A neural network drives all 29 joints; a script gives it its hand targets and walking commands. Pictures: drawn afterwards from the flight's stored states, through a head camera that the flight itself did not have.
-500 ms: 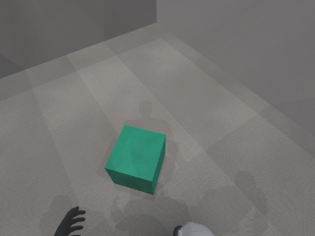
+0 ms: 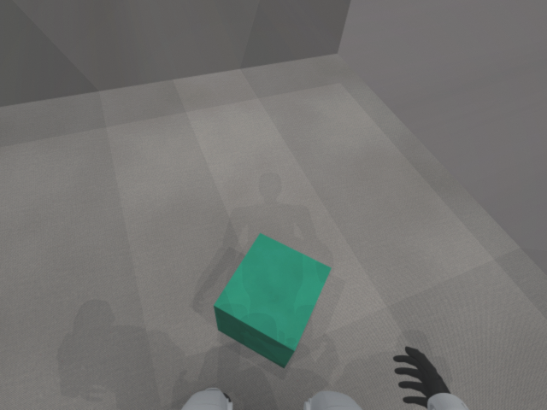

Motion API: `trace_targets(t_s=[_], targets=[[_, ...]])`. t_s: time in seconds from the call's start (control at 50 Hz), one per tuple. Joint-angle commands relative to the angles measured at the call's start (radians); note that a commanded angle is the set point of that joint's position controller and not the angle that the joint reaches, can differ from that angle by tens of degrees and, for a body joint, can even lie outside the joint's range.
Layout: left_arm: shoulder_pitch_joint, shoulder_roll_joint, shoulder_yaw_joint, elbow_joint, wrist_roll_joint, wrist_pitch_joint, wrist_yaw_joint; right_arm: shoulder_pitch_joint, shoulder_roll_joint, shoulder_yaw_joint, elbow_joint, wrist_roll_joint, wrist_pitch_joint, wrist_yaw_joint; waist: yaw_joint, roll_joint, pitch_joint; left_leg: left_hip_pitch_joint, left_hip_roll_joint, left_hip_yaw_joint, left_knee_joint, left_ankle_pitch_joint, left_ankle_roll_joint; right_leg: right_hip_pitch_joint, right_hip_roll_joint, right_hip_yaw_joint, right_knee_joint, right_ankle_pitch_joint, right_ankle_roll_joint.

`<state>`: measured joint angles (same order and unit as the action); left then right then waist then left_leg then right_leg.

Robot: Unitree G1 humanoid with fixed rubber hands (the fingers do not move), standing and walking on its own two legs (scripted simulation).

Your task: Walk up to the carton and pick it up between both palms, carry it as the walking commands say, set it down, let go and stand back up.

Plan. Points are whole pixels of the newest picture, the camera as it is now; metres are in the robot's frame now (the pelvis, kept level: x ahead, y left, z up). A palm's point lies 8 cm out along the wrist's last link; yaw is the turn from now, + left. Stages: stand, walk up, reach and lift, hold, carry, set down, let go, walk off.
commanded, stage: walk up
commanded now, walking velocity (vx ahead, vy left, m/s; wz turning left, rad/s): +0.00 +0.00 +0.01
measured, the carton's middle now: (272, 300) +0.49 -0.03 -0.63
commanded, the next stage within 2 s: none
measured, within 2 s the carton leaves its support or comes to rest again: neither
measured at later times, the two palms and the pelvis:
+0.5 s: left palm out of the picture +0.04 +0.27 -0.12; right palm out of the picture +0.03 -0.24 -0.11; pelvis -0.02 +0.02 +0.01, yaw +0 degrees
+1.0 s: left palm out of the picture -0.04 +0.25 -0.13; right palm out of the picture +0.01 -0.22 -0.12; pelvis -0.03 +0.01 +0.01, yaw +3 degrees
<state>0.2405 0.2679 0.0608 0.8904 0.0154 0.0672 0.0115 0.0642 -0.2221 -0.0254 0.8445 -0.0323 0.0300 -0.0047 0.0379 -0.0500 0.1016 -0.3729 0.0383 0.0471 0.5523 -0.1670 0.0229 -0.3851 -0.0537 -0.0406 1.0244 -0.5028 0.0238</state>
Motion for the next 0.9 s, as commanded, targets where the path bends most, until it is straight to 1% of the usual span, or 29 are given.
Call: trace_targets(t_s=[0.0,0.04,0.06,0.08,0.1,0.12,0.14,0.16,0.18,0.2,0.22,0.24,0.26,0.3,0.32,0.34,0.36,0.38,0.4,0.42,0.44,0.46,0.5,0.58,0.72,0.88], targets=[[0.088,0.029,-0.003,-0.016,0.003,0.014,-0.007,0.018,-0.134,-0.031,-0.026,-0.004,-0.001,-0.013,-0.02,0.269,-0.138,0.102,0.185,-0.169,-0.277,-0.042,0.145,0.07,0.005,-0.006,-0.12,0.038,-0.015],[0.065,0.024,-0.012,-0.016,-0.001,0.005,0.0,0.05,-0.147,-0.035,-0.007,-0.005,0.002,-0.015,-0.029,0.216,-0.138,0.152,0.208,-0.206,-0.261,0.044,0.162,0.088,0.01,-0.014,-0.264,0.024,-0.021],[0.08,0.02,-0.015,-0.007,-0.003,-0.005,0.004,0.054,-0.153,-0.038,-0.002,-0.003,0.005,-0.014,-0.021,0.191,-0.151,0.167,0.212,-0.213,-0.248,0.09,0.16,0.125,0.013,-0.02,-0.351,0.068,-0.025],[0.104,0.012,-0.02,0.008,-0.005,-0.015,0.007,0.048,-0.156,-0.041,0.002,-0.001,0.008,-0.012,-0.006,0.176,-0.158,0.169,0.207,-0.212,-0.236,0.107,0.148,0.172,0.021,-0.03,-0.456,0.138,-0.027],[0.133,0.01,-0.023,0.022,-0.003,-0.028,0.009,0.045,-0.152,-0.042,0.005,0.004,0.011,-0.01,0.011,0.166,-0.155,0.152,0.193,-0.203,-0.218,0.089,0.126,0.231,0.023,-0.039,-0.58,0.229,-0.029],[0.134,0.043,-0.019,0.018,0.001,-0.04,0.012,0.053,-0.135,-0.04,0.002,0.013,0.014,-0.009,0.019,0.125,-0.123,0.11,0.161,-0.174,-0.144,0.123,0.094,0.254,-0.029,-0.008,-0.663,0.278,-0.036],[0.113,0.103,-0.008,0.004,0.002,-0.053,0.017,0.093,-0.089,-0.032,-0.006,0.02,0.013,-0.002,0.0,-0.047,-0.124,0.046,0.071,-0.117,-0.028,0.084,0.05,0.259,-0.175,0.143,-0.709,0.401,-0.062],[0.037,0.135,-0.006,-0.007,0.011,-0.053,0.011,0.067,-0.057,-0.014,-0.008,0.019,0.021,0.003,-0.013,-0.224,-0.044,0.053,-0.03,-0.025,-0.025,-0.125,-0.001,0.126,-0.261,0.244,-0.784,0.353,-0.117],[-0.02,0.144,-0.008,-0.028,0.006,-0.051,0.008,0.056,-0.086,-0.025,0.001,0.023,0.029,0.006,-0.044,-0.178,0.011,0.089,-0.03,-0.039,0.053,-0.154,-0.019,0.049,-0.27,0.208,-0.756,0.522,-0.15],[-0.037,0.137,-0.008,-0.043,0.006,-0.053,0.011,0.066,-0.1,-0.031,0.004,0.024,0.029,0.008,-0.05,-0.143,-0.01,0.073,-0.028,-0.049,0.1,-0.174,-0.022,0.089,-0.272,0.177,-0.703,0.719,-0.156],[-0.028,0.129,-0.01,-0.05,0.006,-0.052,0.015,0.088,-0.104,-0.03,0.004,0.024,0.027,0.005,-0.046,-0.119,-0.056,0.054,-0.025,-0.048,0.145,-0.198,-0.025,0.145,-0.273,0.146,-0.654,0.873,-0.153],[-0.01,0.115,-0.01,-0.044,0.006,-0.052,0.02,0.107,-0.094,-0.023,0.009,0.023,0.025,0.003,-0.044,-0.106,-0.105,0.049,-0.022,-0.043,0.141,-0.193,-0.026,0.197,-0.257,0.118,-0.636,0.882,-0.142],[0.007,0.099,-0.007,-0.034,0.011,-0.054,0.018,0.114,-0.078,-0.015,0.018,0.021,0.019,0.004,-0.036,-0.114,-0.146,0.067,-0.034,-0.026,0.116,-0.184,-0.023,0.22,-0.232,0.1,-0.664,0.708,-0.126],[-0.004,0.1,-0.001,-0.026,0.008,-0.046,0.016,0.117,-0.069,-0.008,0.021,0.022,0.009,0.004,-0.05,-0.113,-0.099,0.1,-0.042,-0.012,-0.04,-0.102,-0.023,0.217,-0.186,0.065,-0.626,0.642,-0.105],[0.004,0.092,-0.002,-0.02,0.004,-0.043,0.015,0.134,-0.082,-0.008,0.028,0.022,-0.001,0.0,-0.057,-0.086,-0.098,0.156,-0.023,-0.013,-0.13,0.035,-0.021,0.211,-0.15,0.035,-0.586,0.624,-0.086],[0.026,0.06,-0.011,-0.015,-0.002,-0.048,0.014,0.147,-0.113,-0.011,0.038,0.023,-0.012,-0.004,-0.047,-0.018,-0.121,0.224,0.038,-0.067,-0.151,0.216,-0.013,0.189,-0.102,0.017,-0.562,0.532,-0.067],[0.066,0.018,-0.025,-0.005,-0.003,-0.054,0.01,0.148,-0.14,-0.008,0.045,0.024,-0.02,-0.007,-0.027,0.101,-0.157,0.271,0.118,-0.16,-0.161,0.28,0.016,0.148,-0.038,0.004,-0.58,0.351,-0.048],[0.044,0.015,-0.021,0.007,-0.003,-0.049,0.01,0.163,-0.144,-0.012,0.058,0.02,-0.022,-0.008,-0.025,0.145,-0.138,0.219,0.149,-0.206,-0.211,0.211,0.049,0.185,-0.014,-0.032,-0.592,0.249,-0.035],[0.03,0.022,-0.02,0.012,-0.002,-0.046,0.009,0.162,-0.15,-0.013,0.064,0.018,-0.022,-0.009,-0.022,0.15,-0.113,0.169,0.155,-0.237,-0.258,0.129,0.054,0.212,-0.007,-0.028,-0.597,0.235,-0.034],[0.03,0.029,-0.019,0.021,0.0,-0.046,0.006,0.152,-0.146,-0.012,0.066,0.018,-0.022,-0.011,-0.016,0.13,-0.094,0.142,0.144,-0.233,-0.282,0.057,0.051,0.23,-0.015,-0.021,-0.615,0.25,-0.034],[0.032,0.035,-0.02,0.028,0.002,-0.048,0.003,0.145,-0.138,-0.011,0.07,0.019,-0.023,-0.013,-0.014,0.129,-0.079,0.125,0.129,-0.218,-0.291,-0.007,0.043,0.237,-0.031,-0.013,-0.631,0.271,-0.036],[0.036,0.041,-0.021,0.036,0.004,-0.051,0.002,0.142,-0.131,-0.012,0.074,0.019,-0.025,-0.014,-0.015,0.125,-0.069,0.111,0.113,-0.202,-0.293,-0.058,0.035,0.242,-0.044,-0.007,-0.644,0.283,-0.037],[0.044,0.04,-0.024,0.051,0.005,-0.058,0.004,0.146,-0.121,-0.014,0.083,0.019,-0.028,-0.014,-0.022,0.111,-0.063,0.114,0.094,-0.183,-0.284,-0.098,0.022,0.232,-0.057,0.001,-0.668,0.283,-0.04],[0.048,0.03,-0.027,0.08,0.007,-0.067,0.009,0.167,-0.111,-0.016,0.107,0.019,-0.028,-0.014,-0.035,0.086,-0.052,0.134,0.081,-0.171,-0.265,-0.088,0.013,0.198,-0.065,0.009,-0.706,0.261,-0.039],[0.064,0.025,-0.028,0.121,0.008,-0.073,0.015,0.184,-0.09,-0.014,0.141,0.016,-0.03,-0.016,-0.044,0.05,-0.046,0.136,0.059,-0.153,-0.228,-0.066,0.002,0.168,-0.082,0.034,-0.74,0.208,-0.043],[0.09,0.015,-0.027,0.157,0.009,-0.071,0.021,0.192,-0.072,-0.011,0.165,0.011,-0.032,-0.02,-0.042,0.054,-0.046,0.103,0.056,-0.157,-0.219,-0.062,-0.002,0.184,-0.086,0.016,-0.723,0.207,-0.047]])
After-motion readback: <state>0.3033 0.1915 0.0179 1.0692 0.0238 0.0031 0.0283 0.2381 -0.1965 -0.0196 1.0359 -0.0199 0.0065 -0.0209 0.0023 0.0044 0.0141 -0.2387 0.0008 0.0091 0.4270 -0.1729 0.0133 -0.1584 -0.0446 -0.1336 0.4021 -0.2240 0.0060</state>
